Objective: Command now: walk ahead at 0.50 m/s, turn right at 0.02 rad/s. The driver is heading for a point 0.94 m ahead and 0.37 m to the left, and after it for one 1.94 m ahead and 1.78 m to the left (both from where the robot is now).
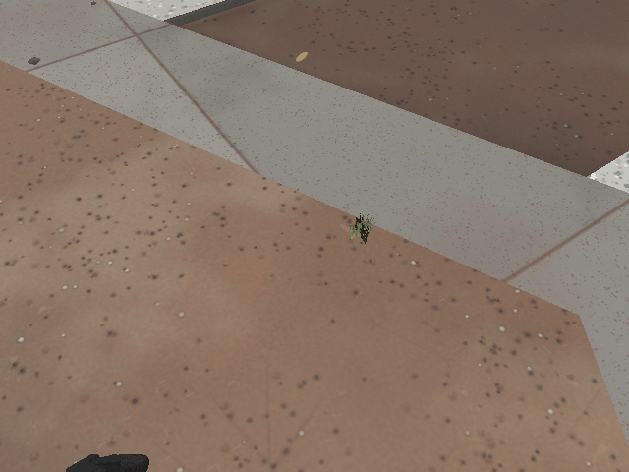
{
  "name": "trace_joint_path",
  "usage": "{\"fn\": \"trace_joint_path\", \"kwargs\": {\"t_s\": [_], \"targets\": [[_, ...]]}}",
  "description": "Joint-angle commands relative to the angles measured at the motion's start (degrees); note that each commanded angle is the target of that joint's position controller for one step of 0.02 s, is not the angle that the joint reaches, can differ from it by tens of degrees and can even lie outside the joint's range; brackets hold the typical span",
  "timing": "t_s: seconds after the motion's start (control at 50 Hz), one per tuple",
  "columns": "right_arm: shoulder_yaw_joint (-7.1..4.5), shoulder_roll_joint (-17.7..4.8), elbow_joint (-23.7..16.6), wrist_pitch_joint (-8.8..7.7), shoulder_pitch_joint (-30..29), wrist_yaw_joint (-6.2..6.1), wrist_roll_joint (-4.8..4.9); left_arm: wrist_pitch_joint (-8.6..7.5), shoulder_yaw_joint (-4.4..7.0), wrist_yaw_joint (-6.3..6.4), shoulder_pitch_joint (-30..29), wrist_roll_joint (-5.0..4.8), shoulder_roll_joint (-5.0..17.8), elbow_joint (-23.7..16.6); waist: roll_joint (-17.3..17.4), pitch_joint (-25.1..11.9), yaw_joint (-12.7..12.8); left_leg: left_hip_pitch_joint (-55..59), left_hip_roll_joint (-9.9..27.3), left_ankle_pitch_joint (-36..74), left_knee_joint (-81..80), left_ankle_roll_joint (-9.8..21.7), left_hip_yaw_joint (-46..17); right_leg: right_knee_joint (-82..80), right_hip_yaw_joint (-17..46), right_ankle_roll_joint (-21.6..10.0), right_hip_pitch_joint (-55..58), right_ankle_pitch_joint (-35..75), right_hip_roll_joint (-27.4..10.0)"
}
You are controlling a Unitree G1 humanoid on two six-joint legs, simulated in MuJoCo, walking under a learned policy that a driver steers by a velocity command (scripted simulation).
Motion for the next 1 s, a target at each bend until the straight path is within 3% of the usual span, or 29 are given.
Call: {"fn": "trace_joint_path", "kwargs": {"t_s": [0.02, 0.06, 0.08, 0.1, 0.12, 0.14, 0.16, 0.18, 0.2, 0.22, 0.24, 0.28, 0.32, 0.44, 0.54, 0.58, 0.6, 0.62, 0.64, 0.66, 0.68, 0.7, 0.72, 0.74, 0.76, 0.78, 0.84, 0.94, 1.0], "targets": [[-2.5, -10.2, -1.1, 0.46, 2.3, -0.57, 0.29, -1.52, 0.87, -1.0, -7.5, -0.27, 4.0, -6.4, 6.5, 2.6, 0.2, 2.4, 17.3, 22.3, -0.5, 8.3, -8.4, -3.4, -1.1, -1.6, -1.0, -3.0, 1.6], [-2.81, -11.2, -0.9, 1.01, 1.3, -0.9, 0.3, -1.76, 1.5, -1.22, -4.5, -0.1, 5.5, -5.9, 7.6, 0.6, 2.7, 4.4, 17.6, 32.3, 3.9, 7.1, -8.1, -5.1, -2.3, -3.3, 4.7, -7.1, 3.2], [-2.77, -11.3, -0.9, 1.26, 0.5, -1.01, 0.48, -1.87, 2.37, -0.96, 0.7, 0.21, 7.0, -4.6, 7.5, -2.6, 6.0, 2.9, 15.9, 40.9, 10.1, 6.0, -7.1, -7.2, -3.7, -4.6, 13.7, -6.5, 4.9], [-2.13, -10.0, -1.4, 1.28, 0.0, -1.08, 0.14, -1.9, 3.75, -0.37, 9.8, 0.6, 9.9, -2.3, 6.5, -9.0, 10.3, -2.9, 13.0, 40.7, 20.7, 4.3, -5.4, -6.2, -2.2, -6.8, 28.6, -3.7, 3.1], [-0.65, -6.2, -3.3, 0.93, -0.1, -1.1, -1.65, -1.59, 4.89, 0.49, 20.8, 1.36, 14.7, -0.8, -1.8, -18.7, 13.8, -16.4, 8.3, 19.6, 39.9, 2.1, -2.8, -3.7, 11.8, -10.6, 47.1, -0.4, -9.8], [0.72, -1.3, -3.2, -0.3, 7.9, -0.6, -0.29, -1.28, 4.94, 0.12, 21.0, 1.36, 16.1, 0.0, -16.0, -25.2, 9.5, -36.3, 0.2, -18.2, 55.8, -0.3, -5.7, -10.3, 36.3, -18.6, 61.3, -11.9, -20.3], [-0.94, -8.3, -2.4, -0.86, 3.2, -0.38, 1.1, -1.02, 3.71, 0.34, 20.1, 0.75, 10.4, -0.5, -7.8, -19.7, 12.1, -42.1, 3.6, -17.2, 60.9, -0.2, -10.1, -13.3, 34.4, -16.2, 56.9, -19.6, -18.2], [-1.63, -10.0, -4.1, -1.08, -2.0, -0.24, 1.74, -1.02, 2.98, 0.63, 16.5, 0.5, 8.6, -0.5, -5.1, -11.4, 11.6, -44.3, 5.9, -11.5, 60.5, 0.0, -8.6, -14.9, 25.2, -13.7, 49.0, -18.1, -16.3], [-1.57, -8.9, -4.4, -0.91, -4.4, -0.47, 1.3, -1.11, 2.53, 0.58, 12.9, 0.82, 7.5, -0.5, -1.1, -7.3, 9.7, -42.0, 8.3, -6.8, 58.1, -0.5, -7.5, -17.1, 19.6, -12.4, 41.1, -14.1, -13.9], [-1.87, -8.1, -4.3, -0.3, -5.2, -0.66, 0.55, -1.36, 2.09, 0.35, 10.2, 1.06, 5.8, -0.4, -0.5, -3.7, 8.0, -40.2, 9.5, -3.7, 55.4, -0.7, -7.4, -19.6, 14.7, -11.4, 35.3, -11.5, -11.5], [-1.86, -7.0, -4.1, 0.44, -3.1, -0.63, 0.67, -1.86, 2.15, 0.33, 8.8, 1.48, 5.8, -0.1, -3.5, -3.2, 6.0, -36.6, 10.8, -1.4, 54.5, -1.3, -7.8, -21.7, 11.7, -11.6, 31.2, -9.3, -11.2], [-1.66, -4.7, -3.7, 1.69, -1.7, -0.7, 0.83, -2.74, 2.4, 0.24, 7.6, 1.35, 5.6, 1.0, -3.3, -2.0, 4.4, -35.1, 11.2, 0.2, 53.0, -2.2, -7.6, -24.3, 6.5, -12.0, 27.7, -4.2, -10.6], [-1.81, -4.4, -4.7, 2.45, -4.0, -0.99, 0.65, -3.11, 2.81, 0.59, 7.4, 1.58, 6.4, 2.1, -1.6, -0.1, 4.2, -37.9, 11.5, 4.0, 50.5, -2.8, -8.2, -25.8, 2.2, -11.8, 26.8, -0.8, -10.5], [-1.1, -2.4, -7.9, 1.84, -13.6, 0.77, 0.12, -2.33, 3.55, 1.84, 9.7, 1.3, 8.8, 4.6, 0.0, 2.5, 7.4, -37.9, 10.3, 19.6, 31.5, -2.2, -3.9, -26.7, -8.8, -9.4, 30.2, 2.2, -8.5], [-0.98, -2.7, -12.2, 1.93, -20.5, 2.4, 0.21, -0.32, 4.43, 2.21, 13.4, -0.09, 10.9, 7.0, 0.1, 4.5, 9.3, -40.5, 9.0, 14.1, 23.9, 0.5, -0.3, -22.8, -11.4, -8.2, 40.6, 8.2, -12.0], [-1.75, -4.1, -13.1, 2.16, -19.1, 2.79, 0.17, 0.53, 4.85, 2.53, 12.3, -0.49, 12.4, 7.0, -1.6, 2.4, 7.3, -35.8, 6.0, 8.2, 23.1, 2.5, 2.8, -16.7, -13.1, -6.8, 42.9, 24.2, -12.2], [-2.48, -5.4, -12.8, 2.37, -16.2, 2.79, 0.19, 0.99, 5.07, 2.78, 11.7, -0.68, 13.2, 6.8, -2.8, 0.0, 5.3, -31.0, 3.8, 5.1, 23.4, 3.8, 4.5, -11.3, -13.8, -6.1, 43.3, 33.6, -12.0], [-3.75, -7.4, -11.4, 2.49, -9.5, 2.62, 0.36, 1.52, 5.1, 2.97, 10.7, -0.85, 13.6, 6.6, -2.7, -3.6, 1.3, -22.3, 1.2, 4.8, 21.6, 5.4, 5.8, -1.9, -14.9, -5.0, 41.7, 38.6, -10.7], [-5.77, -11.0, -8.9, 2.71, 0.1, 1.8, 0.45, 1.55, 4.6, 3.2, 10.5, -0.81, 12.7, 6.2, -0.8, -8.5, -3.6, -6.9, -0.3, 8.3, 17.9, 7.8, 3.9, 11.7, -16.0, -2.7, 34.0, 32.6, -8.2], [-7.36, -17.1, -7.8, 3.19, 4.9, 0.49, 0.6, 0.86, 2.88, 3.09, 12.9, 1.34, 7.1, 4.3, 11.0, -12.9, -2.4, 11.0, 12.1, 7.9, 16.6, 13.3, -17.3, 31.8, -15.9, 0.4, 13.7, -2.4, -2.7], [-6.97, -19.2, -10.1, 2.09, 2.5, 0.99, 0.28, -1.43, 1.11, 2.32, 14.8, 1.18, 3.5, 1.8, 17.1, -21.4, 1.7, 22.6, 22.9, -1.1, 6.4, 23.9, -49.6, 46.3, -2.8, 2.1, -3.3, -38.2, 8.3], [-5.46, -13.6, -10.2, 1.4, 2.6, 1.36, 0.0, -3.17, 2.35, 1.42, 7.9, -1.1, 9.0, 0.9, 9.0, -19.0, -2.0, 22.0, 21.7, -2.6, 3.4, 20.3, -45.3, 47.9, 4.2, 0.8, -9.8, -34.7, 4.7], [-4.78, -11.2, -10.1, 0.85, 0.5, 1.32, 0.04, -4.12, 2.27, 1.09, 5.1, -1.91, 9.2, -0.1, 7.7, -11.7, -1.0, 14.9, 19.7, 0.7, 3.5, 17.9, -36.4, 44.3, 3.3, -0.6, -11.3, -29.6, 2.3], [-4.31, -9.8, -10.6, 0.67, -3.4, 1.24, 0.21, -4.46, 2.24, 1.56, 5.0, -0.64, 8.5, 0.6, 2.7, -7.6, 1.9, 6.3, 17.0, 6.1, 3.5, 15.6, -30.2, 38.9, 3.1, -0.8, -8.1, -25.4, -0.2], [-3.56, -7.6, -11.4, 0.71, -6.5, 1.07, -0.06, -4.03, 2.78, 1.95, 5.0, 0.82, 9.1, 1.1, 2.3, -4.9, 3.8, -0.1, 14.8, 11.9, 2.4, 14.3, -25.4, 34.6, 2.8, -0.6, -4.3, -22.6, -1.6], [-3.4, -7.6, -12.3, 0.66, -7.8, 0.79, -0.8, -3.31, 3.01, 1.79, 6.3, 0.98, 9.3, 1.0, 5.0, -4.6, 5.6, -4.8, 14.5, 16.3, 1.3, 14.9, -24.5, 33.3, 3.2, 0.0, -0.7, -21.2, -2.1], [-3.78, -8.8, -12.3, 0.34, -7.4, -0.06, -0.42, -1.72, 2.75, 1.86, 6.2, 1.57, 7.5, 0.7, 4.2, -3.6, 6.4, -10.7, 12.0, 22.7, -0.4, 14.9, -19.3, 26.2, 1.6, 2.6, 1.5, -17.6, -1.6], [-4.08, -10.0, -10.9, 0.96, -3.3, -1.45, 0.16, -1.71, 1.56, 1.4, -4.5, 1.28, 4.8, -2.3, 6.5, -1.1, 2.5, -13.5, 8.2, 16.1, 0.2, 11.0, -15.8, 5.1, 1.1, 4.2, 3.7, -0.7, 2.2], [-4.18, -10.2, -9.8, 1.39, -0.8, -1.63, 0.45, -2.39, 1.62, 0.62, -8.7, 0.46, 5.6, -3.7, 7.4, -0.4, 0.8, -12.4, 9.3, 11.8, 1.9, 10.1, -18.8, -1.3, 1.5, 3.7, 6.4, 2.3, 4.1]]}}
Keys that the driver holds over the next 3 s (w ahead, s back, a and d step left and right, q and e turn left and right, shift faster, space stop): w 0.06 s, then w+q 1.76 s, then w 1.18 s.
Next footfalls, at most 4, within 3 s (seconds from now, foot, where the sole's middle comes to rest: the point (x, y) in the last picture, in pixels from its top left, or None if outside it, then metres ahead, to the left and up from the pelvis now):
0.10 right None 0.24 -0.14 -0.78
0.64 left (227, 470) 0.49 0.15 -0.78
1.14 right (253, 323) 0.83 0.09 -0.78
1.66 left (89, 327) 0.85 0.48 -0.78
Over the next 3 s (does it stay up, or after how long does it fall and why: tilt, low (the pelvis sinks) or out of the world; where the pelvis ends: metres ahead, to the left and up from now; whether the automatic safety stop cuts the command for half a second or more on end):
stays up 1.17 0.94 0.01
